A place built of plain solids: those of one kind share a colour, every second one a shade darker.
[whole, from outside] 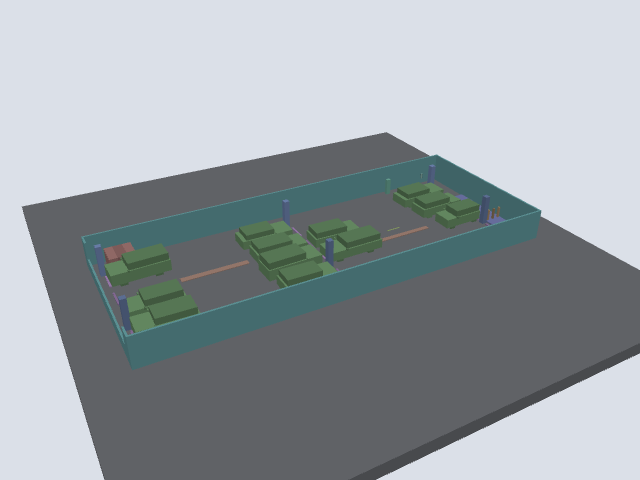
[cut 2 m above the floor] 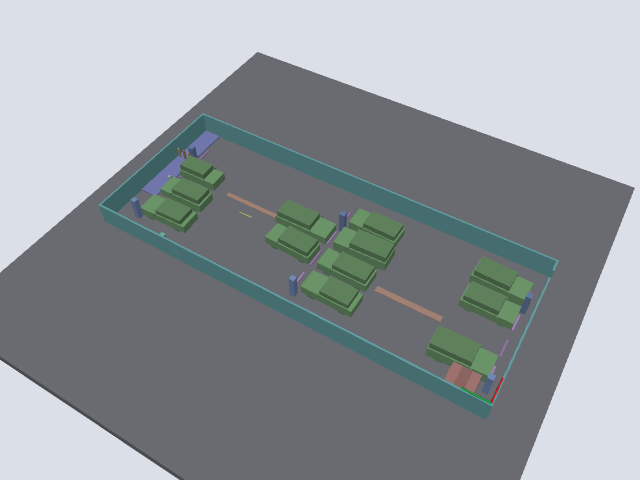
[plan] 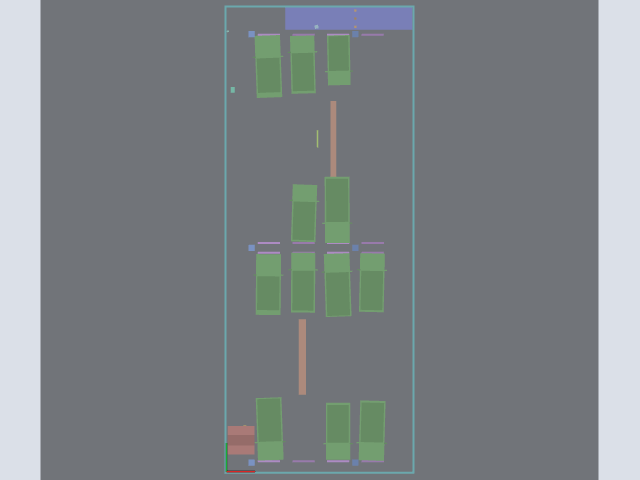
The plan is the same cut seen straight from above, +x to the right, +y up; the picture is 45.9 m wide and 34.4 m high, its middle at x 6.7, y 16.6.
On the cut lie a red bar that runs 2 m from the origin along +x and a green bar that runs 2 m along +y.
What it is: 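An open-sided multi-storey car park deck of the 2000s; 13.3 x 33.3 m, 2.51 m to the soffit, a drive aisle of 6.03 m, bays of 2.48 x 4.8 m, columns of 0.45 m, a walkway of 1.60 m with a kerb of about 0.12 m, a stair door of 0.92 x 2.1 m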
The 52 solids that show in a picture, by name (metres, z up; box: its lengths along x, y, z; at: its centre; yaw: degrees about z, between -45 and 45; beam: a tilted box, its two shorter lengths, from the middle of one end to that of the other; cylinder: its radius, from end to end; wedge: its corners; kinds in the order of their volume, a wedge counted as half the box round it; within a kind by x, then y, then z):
{
 "car_1": {"box": [1.59, 2.42, 0.45], "at": [2.99, 12.79, 1.13], "yaw": -0.5},
 "car_2": {"box": [1.79, 4.36, 0.73], "at": [3.0, 13.4, 0.54], "yaw": -0.5},
 "car_3": {"box": [1.83, 4.45, 0.73], "at": [3.0, 29.04, 0.55], "yaw": 2.1},
 "car_4": {"box": [1.63, 2.47, 0.46], "at": [3.02, 28.4, 1.14], "yaw": 2.1},
 "car_5": {"box": [1.64, 3.07, 0.57], "at": [3.07, 3.69, 1.38], "yaw": 2.0},
 "car_6": {"box": [1.84, 4.48, 0.91], "at": [3.09, 3.06, 0.64], "yaw": 2.0},
 "car_7": {"box": [1.74, 4.14, 0.76], "at": [5.47, 29.17, 0.56], "yaw": 1.5},
 "car_8": {"box": [1.53, 2.86, 0.49], "at": [5.49, 12.97, 1.18], "yaw": -0.4},
 "car_9": {"box": [1.73, 4.29, 0.75], "at": [5.49, 13.54, 0.56], "yaw": -0.4},
 "car_10": {"box": [1.54, 2.72, 0.52], "at": [5.49, 28.64, 1.2], "yaw": 1.5},
 "car_11": {"box": [1.56, 2.75, 0.51], "at": [5.54, 17.97, 1.18], "yaw": -1.9},
 "car_12": {"box": [1.76, 4.1, 0.75], "at": [5.56, 18.52, 0.55], "yaw": -1.9},
 "car_13": {"box": [1.79, 4.75, 0.75], "at": [7.93, 18.76, 0.56], "yaw": 0.4},
 "car_14": {"box": [1.59, 3.1, 0.54], "at": [7.93, 19.44, 1.2], "yaw": 0.4},
 "car_15": {"box": [1.84, 4.52, 0.91], "at": [7.97, 13.37, 0.64], "yaw": 1.9},
 "car_16": {"box": [1.74, 4.09, 0.77], "at": [7.99, 2.89, 0.56], "yaw": 0.1},
 "car_17": {"box": [1.54, 2.71, 0.53], "at": [7.99, 3.42, 1.21], "yaw": 0.1},
 "car_18": {"box": [1.64, 3.11, 0.57], "at": [7.99, 12.73, 1.37], "yaw": 1.9},
 "car_19": {"box": [1.43, 2.49, 0.55], "at": [8.04, 29.97, 1.24], "yaw": 1.2},
 "car_20": {"box": [1.63, 3.58, 0.78], "at": [8.05, 29.48, 0.57], "yaw": 1.2},
 "car_21": {"box": [1.57, 2.81, 0.5], "at": [10.41, 12.98, 1.17], "yaw": -1.2},
 "car_22": {"box": [1.77, 4.21, 0.74], "at": [10.42, 13.54, 0.55], "yaw": -1.2},
 "car_23": {"box": [1.82, 4.29, 0.85], "at": [10.44, 2.94, 0.61], "yaw": -1.6},
 "car_24": {"box": [1.62, 2.84, 0.53], "at": [10.45, 3.52, 1.3], "yaw": -1.6},
 "wall_1": {"box": [0.15, 33.56, 2.59], "at": [-0.07, 16.63, 1.25]},
 "wall_2": {"box": [1.15, 0.15, 2.59], "at": [0.42, -0.07, 1.25]},
 "wall_3": {"box": [11.32, 0.15, 1.19], "at": [6.66, -0.07, 0.55]},
 "wall_4": {"box": [13.62, 0.15, 2.59], "at": [6.66, 33.34, 1.25]},
 "wall_5": {"box": [1.15, 0.15, 2.59], "at": [12.89, -0.07, 1.25]},
 "wall_6": {"box": [0.15, 33.56, 2.59], "at": [13.39, 16.63, 1.25]},
 "bike_hold_1": {"box": [1.92, 0.76, 1.29], "at": [1.05, 1.6, 0.59]},
 "bike_hold_2": {"box": [1.92, 0.76, 1.29], "at": [1.05, 2.25, 0.59]},
 "bike_hold_3": {"box": [1.92, 0.76, 1.29], "at": [1.05, 2.9, 0.59]},
 "column_1": {"box": [0.45, 0.45, 2.56], "at": [1.8, 0.65, 1.23]},
 "column_2": {"box": [0.45, 0.45, 2.56], "at": [1.8, 16.03, 1.23]},
 "column_3": {"box": [0.45, 0.45, 2.56], "at": [1.8, 31.36, 1.23]},
 "column_4": {"box": [0.45, 0.45, 2.56], "at": [9.24, 0.65, 1.23]},
 "column_5": {"box": [0.45, 0.45, 2.56], "at": [9.24, 16.03, 1.23]},
 "column_6": {"box": [0.45, 0.45, 2.56], "at": [9.24, 31.36, 1.23]},
 "walkway_1": {"box": [9.12, 1.6, 0.17], "at": [8.76, 32.46, 0.03]},
 "hump_1": {"box": [0.51, 5.43, 0.11], "at": [5.44, 8.21, 0.0]},
 "hump_2": {"box": [0.41, 5.43, 0.11], "at": [7.66, 23.84, 0.01]},
 "wheelstop_1": {"box": [1.6, 0.15, 0.15], "at": [3.04, 0.75, 0.03]},
 "wheelstop_2": {"box": [1.6, 0.15, 0.15], "at": [3.04, 15.68, 0.03]},
 "wheelstop_3": {"box": [1.6, 0.15, 0.15], "at": [3.04, 16.38, 0.03]},
 "wheelstop_4": {"box": [1.6, 0.15, 0.15], "at": [5.52, 0.75, 0.03]},
 "wheelstop_5": {"box": [1.6, 0.15, 0.15], "at": [5.52, 16.38, 0.03]},
 "wheelstop_6": {"box": [1.6, 0.15, 0.15], "at": [5.52, 31.31, 0.03]},
 "wheelstop_7": {"box": [1.6, 0.15, 0.15], "at": [8.0, 0.75, 0.03]},
 "wheelstop_8": {"box": [1.6, 0.15, 0.15], "at": [10.48, 16.38, 0.03]},
 "wheelstop_9": {"box": [1.6, 0.15, 0.15], "at": [10.48, 31.31, 0.03]},
 "pay_station_1": {"box": [0.3, 0.4, 1.5], "at": [0.45, 27.36, 0.7]}
}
